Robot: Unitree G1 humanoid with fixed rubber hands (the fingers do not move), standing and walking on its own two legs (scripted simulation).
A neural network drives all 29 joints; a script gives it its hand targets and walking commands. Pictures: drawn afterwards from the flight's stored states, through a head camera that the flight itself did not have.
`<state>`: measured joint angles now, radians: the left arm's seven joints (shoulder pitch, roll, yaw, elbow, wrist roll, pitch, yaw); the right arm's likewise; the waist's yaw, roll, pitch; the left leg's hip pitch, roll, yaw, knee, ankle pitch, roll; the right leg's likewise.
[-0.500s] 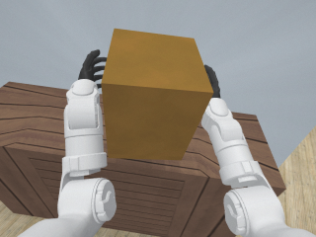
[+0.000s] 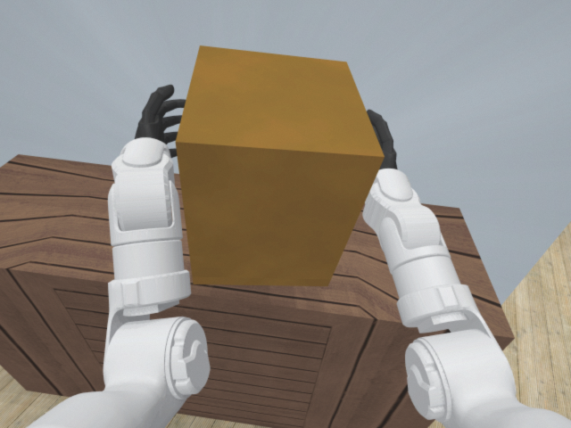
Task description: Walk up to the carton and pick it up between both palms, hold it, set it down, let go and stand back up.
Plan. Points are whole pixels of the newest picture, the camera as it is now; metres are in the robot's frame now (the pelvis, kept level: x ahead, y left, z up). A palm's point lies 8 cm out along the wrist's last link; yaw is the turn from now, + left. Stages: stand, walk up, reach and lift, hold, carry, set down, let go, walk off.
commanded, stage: hold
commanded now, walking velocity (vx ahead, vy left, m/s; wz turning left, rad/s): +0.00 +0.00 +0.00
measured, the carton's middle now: (268, 174) +0.39 +0.01 +0.20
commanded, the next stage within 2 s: none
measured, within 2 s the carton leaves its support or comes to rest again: neither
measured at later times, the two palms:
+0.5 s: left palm (153, 145) +0.36 +0.15 +0.26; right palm (382, 163) +0.36 -0.14 +0.24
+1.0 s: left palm (151, 145) +0.36 +0.15 +0.26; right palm (381, 163) +0.36 -0.14 +0.24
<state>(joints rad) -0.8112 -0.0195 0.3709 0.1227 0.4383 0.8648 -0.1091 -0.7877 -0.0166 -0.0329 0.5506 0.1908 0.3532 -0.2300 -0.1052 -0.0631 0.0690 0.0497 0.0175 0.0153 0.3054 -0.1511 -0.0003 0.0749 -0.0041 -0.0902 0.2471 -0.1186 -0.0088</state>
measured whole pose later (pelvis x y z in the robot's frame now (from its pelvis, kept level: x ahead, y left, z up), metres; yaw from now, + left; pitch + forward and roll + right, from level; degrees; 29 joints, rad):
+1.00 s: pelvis +0.01 -0.01 +0.00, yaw +0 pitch -12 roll +0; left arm -0.79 -0.01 0.38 0.07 0.44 0.90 -0.15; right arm -0.78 -0.01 -0.01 0.47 0.23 0.43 -0.27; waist -0.10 -0.05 0.05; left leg 0.07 0.03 0.01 0.30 -0.16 -0.01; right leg 0.08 0.01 -0.09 0.26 -0.14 -0.02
